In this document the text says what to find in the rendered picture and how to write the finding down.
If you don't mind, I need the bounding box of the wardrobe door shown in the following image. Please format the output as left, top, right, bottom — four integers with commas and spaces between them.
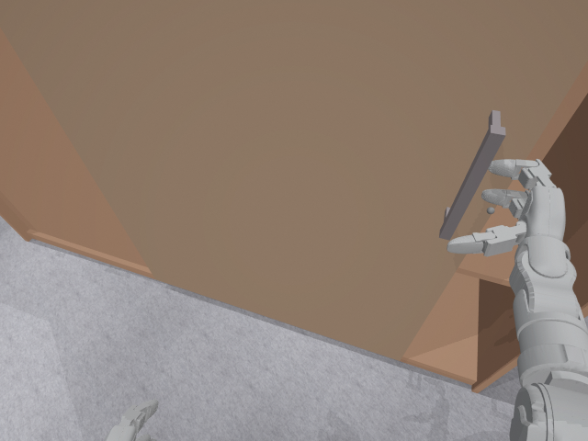
0, 28, 148, 267
0, 0, 588, 361

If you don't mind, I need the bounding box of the right robot hand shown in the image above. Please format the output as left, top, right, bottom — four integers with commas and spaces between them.
447, 159, 566, 256

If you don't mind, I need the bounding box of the right robot forearm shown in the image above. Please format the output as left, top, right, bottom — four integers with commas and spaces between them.
509, 236, 588, 394

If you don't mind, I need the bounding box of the handle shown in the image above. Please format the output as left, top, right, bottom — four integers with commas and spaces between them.
439, 110, 506, 241

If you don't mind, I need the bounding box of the robot right upper arm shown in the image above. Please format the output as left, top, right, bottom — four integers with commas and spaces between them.
509, 383, 588, 441

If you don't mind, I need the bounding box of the left robot hand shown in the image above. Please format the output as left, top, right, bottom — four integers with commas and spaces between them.
104, 400, 159, 441

